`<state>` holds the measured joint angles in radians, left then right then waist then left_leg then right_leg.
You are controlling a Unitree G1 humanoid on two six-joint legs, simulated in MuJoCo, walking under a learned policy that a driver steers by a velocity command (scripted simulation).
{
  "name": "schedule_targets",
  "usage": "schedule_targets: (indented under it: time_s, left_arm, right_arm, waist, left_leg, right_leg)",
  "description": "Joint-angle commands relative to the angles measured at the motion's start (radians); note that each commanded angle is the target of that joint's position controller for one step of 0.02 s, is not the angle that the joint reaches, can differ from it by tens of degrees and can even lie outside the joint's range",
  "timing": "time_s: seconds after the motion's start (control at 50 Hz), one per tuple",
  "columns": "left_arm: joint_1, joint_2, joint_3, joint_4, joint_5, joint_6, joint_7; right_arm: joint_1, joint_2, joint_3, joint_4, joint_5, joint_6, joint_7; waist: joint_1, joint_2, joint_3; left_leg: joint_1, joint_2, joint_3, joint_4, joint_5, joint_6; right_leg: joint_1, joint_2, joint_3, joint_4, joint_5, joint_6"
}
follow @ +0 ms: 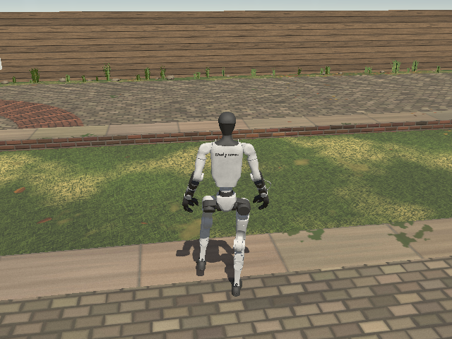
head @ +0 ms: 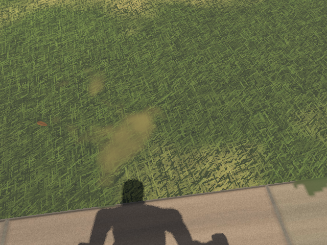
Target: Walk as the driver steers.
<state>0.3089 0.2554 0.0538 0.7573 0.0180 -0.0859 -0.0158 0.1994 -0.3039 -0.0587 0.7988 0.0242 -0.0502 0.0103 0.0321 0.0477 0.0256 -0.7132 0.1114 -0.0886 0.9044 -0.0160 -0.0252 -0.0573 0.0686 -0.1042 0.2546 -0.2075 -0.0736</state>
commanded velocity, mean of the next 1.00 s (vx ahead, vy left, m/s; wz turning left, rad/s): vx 0.50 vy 0.00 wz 0.34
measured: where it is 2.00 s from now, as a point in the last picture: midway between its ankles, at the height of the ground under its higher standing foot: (103, 159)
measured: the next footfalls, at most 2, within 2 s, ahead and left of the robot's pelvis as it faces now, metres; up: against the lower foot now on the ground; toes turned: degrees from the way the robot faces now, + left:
left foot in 0.24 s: +0.30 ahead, +0.15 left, +0.00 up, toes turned +10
right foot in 0.70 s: +0.59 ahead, +0.02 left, +0.00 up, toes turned +24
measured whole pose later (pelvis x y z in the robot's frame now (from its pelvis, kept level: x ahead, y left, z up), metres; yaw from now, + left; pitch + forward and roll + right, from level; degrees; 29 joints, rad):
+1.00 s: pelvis +0.54 +0.10 +0.00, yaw +22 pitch +2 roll -1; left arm 0.39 0.25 0.04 0.83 -0.01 -0.08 -0.02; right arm 0.21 -0.29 -0.07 0.69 0.00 -0.03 0.01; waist 0.07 0.04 0.00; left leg -0.63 0.10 -0.08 0.88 -0.16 0.02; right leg -0.14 0.06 0.00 0.31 -0.21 -0.06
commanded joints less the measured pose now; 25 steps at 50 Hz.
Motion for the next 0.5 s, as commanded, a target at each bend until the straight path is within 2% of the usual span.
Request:
schedule_targets:
  time_s: [0.02, 0.08, 0.14, 0.18, 0.2, 0.22, 0.24, 0.26, 0.28, 0.3, 0.32, 0.34, 0.36, 0.38, 0.42, 0.46, 0.5]
  left_arm:
    - [-0.050, 0.145, 0.037, -0.049, -0.003, -0.020, 0.013]
    - [0.003, 0.159, 0.043, -0.010, -0.011, -0.004, 0.020]
    - [0.024, 0.181, 0.054, 0.013, -0.028, 0.022, 0.029]
    - [0.004, 0.206, 0.062, 0.011, -0.035, 0.038, 0.041]
    - [-0.003, 0.218, 0.063, 0.008, -0.036, 0.048, 0.048]
    - [-0.028, 0.224, 0.062, 0.003, -0.040, 0.056, 0.052]
    - [-0.026, 0.208, 0.052, -0.009, -0.034, 0.049, 0.058]
    - [0.093, 0.055, 0.005, -0.054, 0.009, 0.023, 0.036]
    - [0.031, 0.115, 0.007, -0.059, -0.020, -0.017, 0.018]
    - [-0.066, 0.168, 0.022, -0.087, -0.060, -0.038, 0.007]
    - [-0.109, 0.160, 0.017, -0.102, -0.057, -0.051, 0.009]
    - [-0.130, 0.156, 0.020, -0.102, -0.032, -0.054, 0.017]
    - [-0.111, 0.167, 0.030, -0.099, -0.018, -0.045, 0.020]
    - [-0.088, 0.166, 0.033, -0.096, -0.014, -0.032, 0.019]
    - [-0.072, 0.138, 0.026, -0.093, -0.009, -0.011, 0.023]
    - [-0.135, 0.108, 0.014, -0.113, -0.004, -0.001, 0.027]
    - [-0.208, 0.083, 0.002, -0.124, -0.002, -0.003, 0.022]
  right_arm:
    - [-0.051, -0.034, -0.004, -0.062, -0.004, -0.014, 0.013]
    - [-0.130, -0.014, 0.007, -0.103, -0.006, -0.013, 0.031]
    - [-0.172, -0.018, 0.006, -0.151, -0.007, -0.009, 0.048]
    - [-0.134, -0.043, -0.007, -0.166, -0.008, -0.003, 0.058]
    - [-0.062, -0.071, -0.022, -0.160, -0.008, 0.003, 0.058]
    - [0.079, -0.115, -0.047, -0.130, -0.007, 0.006, 0.050]
    - [0.232, -0.188, -0.079, -0.103, -0.002, 0.012, 0.031]
    - [0.242, -0.291, -0.096, -0.103, 0.009, 0.011, 0.018]
    - [0.271, -0.227, -0.075, -0.127, 0.004, 0.001, 0.024]
    - [0.241, -0.172, -0.062, -0.122, -0.005, -0.004, 0.023]
    - [0.183, -0.144, -0.054, -0.130, -0.003, -0.006, 0.020]
    - [0.121, -0.113, -0.043, -0.139, -0.004, -0.005, 0.018]
    - [0.088, -0.093, -0.035, -0.157, -0.017, -0.004, 0.013]
    - [0.070, -0.088, -0.033, -0.169, -0.023, -0.003, 0.010]
    - [0.070, -0.102, -0.038, -0.168, -0.019, -0.004, -0.001]
    - [0.090, -0.132, -0.048, -0.159, -0.014, -0.002, -0.015]
    - [0.112, -0.131, -0.047, -0.145, -0.009, 0.002, -0.026]
  waist:
    - [0.006, -0.091, 0.036]
    - [0.042, -0.073, 0.076]
    - [0.042, -0.086, 0.073]
    - [0.003, -0.122, 0.023]
    - [-0.038, -0.143, -0.030]
    - [-0.120, -0.134, -0.106]
    - [-0.197, -0.061, -0.196]
    - [-0.085, 0.211, -0.288]
    - [-0.144, 0.123, -0.442]
    - [-0.165, 0.064, -0.298]
    - [-0.131, -0.015, -0.186]
    - [-0.091, -0.055, -0.110]
    - [-0.056, -0.034, -0.088]
    - [-0.033, -0.017, -0.079]
    - [-0.017, -0.013, -0.062]
    - [-0.030, -0.009, -0.036]
    - [-0.061, 0.017, -0.028]
  left_leg:
    - [0.054, -0.007, 0.028, -0.144, 0.165, 0.006]
    - [0.012, -0.018, 0.059, -0.240, 0.147, 0.033]
    - [-0.027, -0.040, 0.103, -0.281, 0.003, 0.068]
    - [0.070, -0.096, 0.166, -0.287, -0.105, 0.105]
    - [0.175, -0.137, 0.194, -0.279, -0.153, 0.129]
    - [0.377, -0.177, 0.204, -0.312, -0.129, 0.161]
    - [0.670, -0.118, 0.064, -0.368, -0.067, 0.215]
    - [1.037, 0.152, -0.476, -0.411, -0.119, 0.412]
    - [1.141, 0.229, -0.762, -0.561, -0.261, 0.477]
    - [1.059, 0.199, -0.613, -0.591, -0.261, 0.413]
    - [0.912, 0.154, -0.490, -0.595, -0.215, 0.372]
    - [0.771, 0.112, -0.397, -0.600, -0.106, 0.346]
    - [0.673, 0.079, -0.335, -0.617, 0.004, 0.340]
    - [0.615, 0.061, -0.312, -0.634, 0.054, 0.340]
    - [0.530, 0.040, -0.254, -0.653, 0.124, 0.341]
    - [0.464, 0.011, -0.202, -0.660, 0.141, 0.323]
    - [0.428, -0.035, -0.148, -0.646, 0.083, 0.278]
  right_leg:
    - [-0.064, -0.264, 0.033, -0.133, 0.296, -0.104]
    - [0.037, -0.303, 0.002, -0.110, 0.343, -0.099]
    - [0.166, -0.346, -0.016, -0.024, 0.509, -0.087]
    - [0.198, -0.345, -0.046, 0.094, 0.818, -0.062]
    - [0.197, -0.335, -0.059, 0.206, 0.972, -0.045]
    - [0.132, -0.305, -0.085, 0.394, 1.005, -0.018]
    - [-0.070, -0.257, -0.089, 0.667, 0.765, 0.025]
    - [-0.528, -0.047, -0.032, 1.057, -0.238, 0.100]
    - [-0.663, -0.002, 0.205, 1.194, -0.396, 0.092]
    - [-0.747, -0.064, 0.229, 1.174, -0.321, 0.069]
    - [-0.742, -0.107, 0.215, 1.084, -0.237, 0.056]
    - [-0.697, -0.140, 0.202, 0.988, -0.187, 0.061]
    - [-0.624, -0.159, 0.206, 0.942, -0.146, 0.071]
    - [-0.584, -0.162, 0.203, 0.908, -0.125, 0.084]
    - [-0.556, -0.165, 0.178, 0.810, -0.103, 0.117]
    - [-0.547, -0.149, 0.158, 0.668, 0.002, 0.142]
    - [-0.492, -0.123, 0.149, 0.494, 0.175, 0.145]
